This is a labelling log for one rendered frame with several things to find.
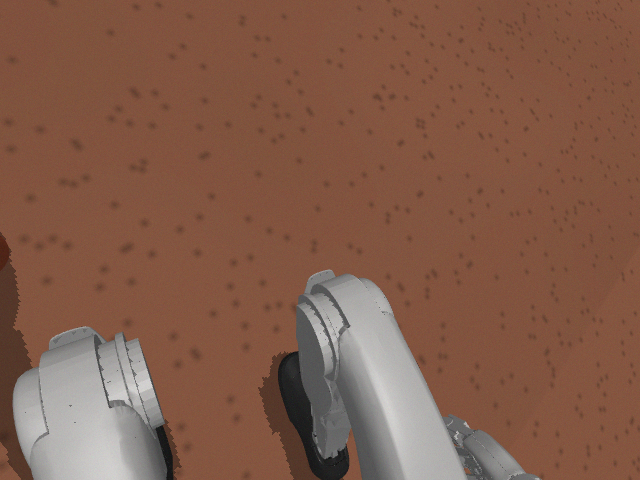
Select right robot foot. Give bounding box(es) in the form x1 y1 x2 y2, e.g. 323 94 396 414
278 351 349 480

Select left robot foot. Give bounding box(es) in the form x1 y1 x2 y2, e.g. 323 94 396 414
155 425 174 480

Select right robot hand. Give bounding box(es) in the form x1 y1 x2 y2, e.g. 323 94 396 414
442 414 526 480

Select can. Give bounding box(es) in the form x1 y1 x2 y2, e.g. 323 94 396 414
0 236 9 271

